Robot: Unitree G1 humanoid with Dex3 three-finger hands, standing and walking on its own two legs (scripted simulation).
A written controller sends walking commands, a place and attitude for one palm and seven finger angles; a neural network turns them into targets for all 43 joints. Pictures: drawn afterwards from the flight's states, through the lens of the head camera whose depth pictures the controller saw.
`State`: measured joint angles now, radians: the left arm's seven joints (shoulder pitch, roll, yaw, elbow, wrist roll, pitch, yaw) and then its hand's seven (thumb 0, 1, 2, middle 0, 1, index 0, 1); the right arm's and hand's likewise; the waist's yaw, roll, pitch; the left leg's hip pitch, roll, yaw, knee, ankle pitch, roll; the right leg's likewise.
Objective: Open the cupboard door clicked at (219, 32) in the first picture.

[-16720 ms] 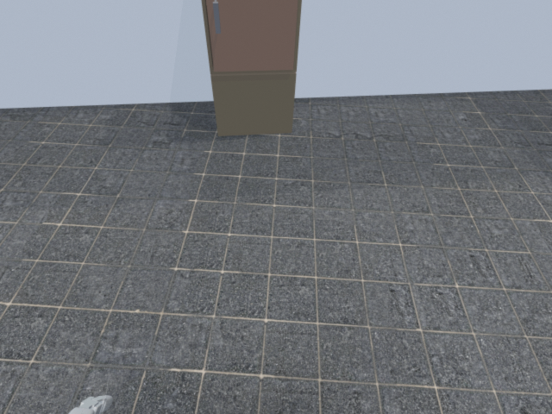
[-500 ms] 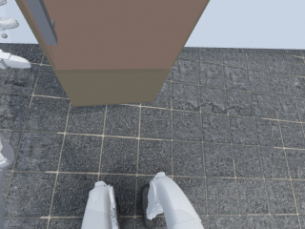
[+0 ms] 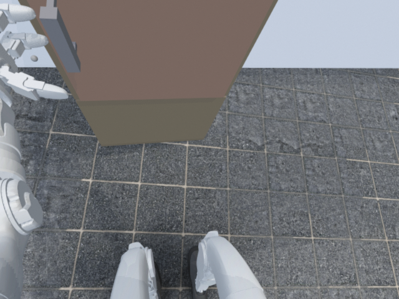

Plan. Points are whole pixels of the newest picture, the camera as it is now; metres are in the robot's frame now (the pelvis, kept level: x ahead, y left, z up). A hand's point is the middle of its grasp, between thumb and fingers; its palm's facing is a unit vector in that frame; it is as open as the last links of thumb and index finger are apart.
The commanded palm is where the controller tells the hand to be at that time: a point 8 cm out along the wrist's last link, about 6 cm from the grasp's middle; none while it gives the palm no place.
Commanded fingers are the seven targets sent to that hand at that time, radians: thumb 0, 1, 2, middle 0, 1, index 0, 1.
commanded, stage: slide the fingers in behind the handle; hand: left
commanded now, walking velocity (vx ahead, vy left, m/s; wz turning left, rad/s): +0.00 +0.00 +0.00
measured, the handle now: (63, 34) +0.59 +0.20 +0.04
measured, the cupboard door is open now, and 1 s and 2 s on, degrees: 0 0 0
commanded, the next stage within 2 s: close the thumb around the handle in 1.20 s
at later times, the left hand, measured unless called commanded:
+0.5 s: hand (60, 64) +0.53 +0.20 +0.04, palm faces +0.03 -1.00 -0.01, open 14.0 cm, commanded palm +0.52 +0.22 +0.04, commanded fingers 0.00 -0.50 0.30 -0.30 -1.20 -0.30 -1.20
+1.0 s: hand (75, 60) +0.54 +0.18 +0.04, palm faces +0.05 -1.00 -0.03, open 13.9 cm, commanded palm +0.52 +0.20 +0.04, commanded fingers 0.00 -0.50 0.30 -0.30 -1.20 -0.30 -1.20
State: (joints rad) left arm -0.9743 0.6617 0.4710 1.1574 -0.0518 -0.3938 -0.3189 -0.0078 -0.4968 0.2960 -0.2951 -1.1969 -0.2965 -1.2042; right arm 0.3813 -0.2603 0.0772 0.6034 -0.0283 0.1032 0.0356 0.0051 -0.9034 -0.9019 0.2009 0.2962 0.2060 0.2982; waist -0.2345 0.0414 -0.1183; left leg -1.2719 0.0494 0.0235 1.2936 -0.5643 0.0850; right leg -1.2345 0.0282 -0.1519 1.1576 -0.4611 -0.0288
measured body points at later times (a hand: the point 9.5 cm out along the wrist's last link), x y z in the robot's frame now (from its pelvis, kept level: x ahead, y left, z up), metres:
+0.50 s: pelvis -0.01 -0.01 +0.00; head +0.18 +0.03 +0.41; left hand +0.53 +0.25 +0.04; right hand +0.00 -0.28 -0.11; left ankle +0.01 +0.06 -0.62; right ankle +0.04 -0.11 -0.62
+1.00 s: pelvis +0.00 -0.01 +0.00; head +0.18 +0.02 +0.41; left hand +0.53 +0.23 +0.04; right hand -0.01 -0.27 -0.11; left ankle +0.01 +0.06 -0.62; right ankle +0.04 -0.11 -0.62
